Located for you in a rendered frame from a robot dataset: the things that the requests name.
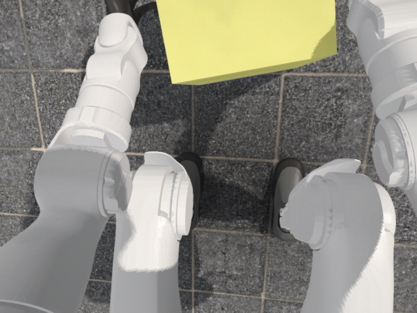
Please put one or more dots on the right robot foot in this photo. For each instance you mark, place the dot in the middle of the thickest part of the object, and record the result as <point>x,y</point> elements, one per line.
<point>287,174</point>

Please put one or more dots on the robot right forearm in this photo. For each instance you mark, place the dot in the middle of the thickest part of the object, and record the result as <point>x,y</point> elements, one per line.
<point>386,33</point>

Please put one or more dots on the robot left hand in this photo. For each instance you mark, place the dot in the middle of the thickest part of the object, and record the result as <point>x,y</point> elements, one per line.
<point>127,7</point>

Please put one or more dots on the left robot thigh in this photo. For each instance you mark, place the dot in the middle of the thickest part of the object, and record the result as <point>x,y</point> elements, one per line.
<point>146,252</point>

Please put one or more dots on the robot right upper arm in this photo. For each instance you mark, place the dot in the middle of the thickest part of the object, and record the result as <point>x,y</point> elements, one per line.
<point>395,152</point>

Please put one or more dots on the carton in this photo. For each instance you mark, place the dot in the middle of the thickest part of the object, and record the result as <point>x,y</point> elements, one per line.
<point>209,41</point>

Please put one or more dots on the robot left upper arm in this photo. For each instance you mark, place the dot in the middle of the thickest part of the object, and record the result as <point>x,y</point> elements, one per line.
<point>46,268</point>

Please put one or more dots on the robot left forearm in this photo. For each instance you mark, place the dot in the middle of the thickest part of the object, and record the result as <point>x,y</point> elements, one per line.
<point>101,116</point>

